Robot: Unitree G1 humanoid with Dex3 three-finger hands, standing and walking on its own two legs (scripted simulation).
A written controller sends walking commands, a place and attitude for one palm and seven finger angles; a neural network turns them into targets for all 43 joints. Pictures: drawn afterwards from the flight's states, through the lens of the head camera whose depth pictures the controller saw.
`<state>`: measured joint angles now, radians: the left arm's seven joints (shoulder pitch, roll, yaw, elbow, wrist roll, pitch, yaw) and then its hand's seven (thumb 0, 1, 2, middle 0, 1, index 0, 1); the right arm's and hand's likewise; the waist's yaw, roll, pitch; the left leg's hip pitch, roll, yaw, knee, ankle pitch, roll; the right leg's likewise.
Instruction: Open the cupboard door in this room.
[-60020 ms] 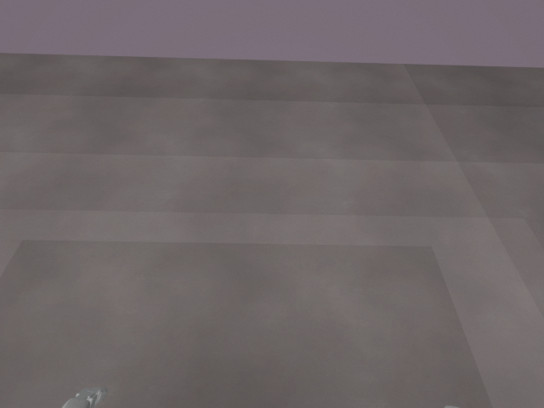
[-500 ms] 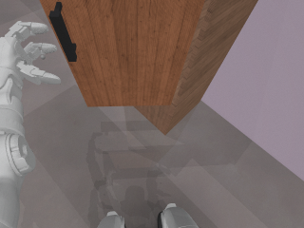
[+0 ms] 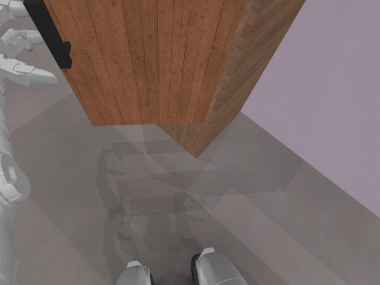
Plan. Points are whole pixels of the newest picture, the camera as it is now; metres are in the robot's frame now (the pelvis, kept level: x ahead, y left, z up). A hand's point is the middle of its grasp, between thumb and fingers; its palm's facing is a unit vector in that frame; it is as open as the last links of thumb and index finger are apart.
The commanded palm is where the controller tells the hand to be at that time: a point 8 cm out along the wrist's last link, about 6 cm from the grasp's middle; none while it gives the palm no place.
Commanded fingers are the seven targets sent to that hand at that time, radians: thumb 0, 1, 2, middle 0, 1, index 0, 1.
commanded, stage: move the hooked fingers beside the handle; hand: left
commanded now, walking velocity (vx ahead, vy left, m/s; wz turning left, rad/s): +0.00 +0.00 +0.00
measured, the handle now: (53, 28) +0.59 +0.19 +0.11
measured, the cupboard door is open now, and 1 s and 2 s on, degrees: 47 47 49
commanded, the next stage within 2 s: slide the fingers in behind the handle in 0.52 s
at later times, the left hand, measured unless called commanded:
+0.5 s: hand (29, 56) +0.53 +0.22 +0.11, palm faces +0.00 -1.00 -0.01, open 14.0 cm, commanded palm +0.51 +0.26 +0.11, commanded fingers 0.00 -0.50 0.30 -0.30 -1.20 -0.30 -1.20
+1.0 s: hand (38, 55) +0.53 +0.20 +0.11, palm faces -0.02 -1.00 +0.01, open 14.0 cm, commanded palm +0.51 +0.25 +0.11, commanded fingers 0.00 -0.50 0.30 -0.30 -1.20 -0.30 -1.20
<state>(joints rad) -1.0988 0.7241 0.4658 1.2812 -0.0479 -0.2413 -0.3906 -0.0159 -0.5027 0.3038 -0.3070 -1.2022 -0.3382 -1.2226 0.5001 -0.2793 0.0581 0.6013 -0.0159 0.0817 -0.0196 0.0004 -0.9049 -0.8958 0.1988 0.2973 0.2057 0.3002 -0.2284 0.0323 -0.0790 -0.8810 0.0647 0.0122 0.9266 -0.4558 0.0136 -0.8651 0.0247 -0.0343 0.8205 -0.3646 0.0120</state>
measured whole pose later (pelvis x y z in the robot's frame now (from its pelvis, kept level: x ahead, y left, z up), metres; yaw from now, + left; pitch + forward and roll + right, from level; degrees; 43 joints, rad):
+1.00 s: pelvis -0.01 +0.00 +0.00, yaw +0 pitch +21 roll -3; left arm -1.05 0.65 0.44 1.26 -0.06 -0.28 -0.34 -0.02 -0.50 0.30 -0.30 -1.20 -0.30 -1.20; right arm 0.48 -0.28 0.05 0.61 -0.01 0.07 -0.01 0.00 -0.91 -0.90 0.20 0.30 0.20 0.30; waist -0.22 0.03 -0.08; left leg -0.85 0.06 0.01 0.93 -0.45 0.01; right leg -0.83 0.03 -0.04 0.82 -0.36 0.01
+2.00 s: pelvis +0.00 -0.01 +0.00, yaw +3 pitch +20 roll -2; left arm -1.01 0.44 0.30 1.20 -0.10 -0.33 -0.16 -0.02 -0.50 0.30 -0.25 -1.20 -0.24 -1.20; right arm 0.43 -0.27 0.01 0.66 -0.02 0.03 0.02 0.00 -0.91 -0.90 0.20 0.30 0.20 0.30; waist -0.17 0.04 -0.10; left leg -0.81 0.04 -0.02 0.91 -0.45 0.00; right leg -0.79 0.01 -0.06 0.84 -0.39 0.00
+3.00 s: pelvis -0.01 +0.00 +0.00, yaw +1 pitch +21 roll -3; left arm -1.03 0.54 0.41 1.24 -0.06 -0.31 -0.23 -0.02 -0.50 0.30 -0.30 -1.20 -0.30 -1.20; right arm 0.45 -0.27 0.04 0.62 -0.01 0.05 0.00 0.00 -0.91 -0.90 0.20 0.30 0.20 0.30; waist -0.21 0.04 -0.09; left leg -0.84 0.05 0.01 0.92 -0.45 0.01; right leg -0.83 0.01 -0.03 0.84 -0.38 0.01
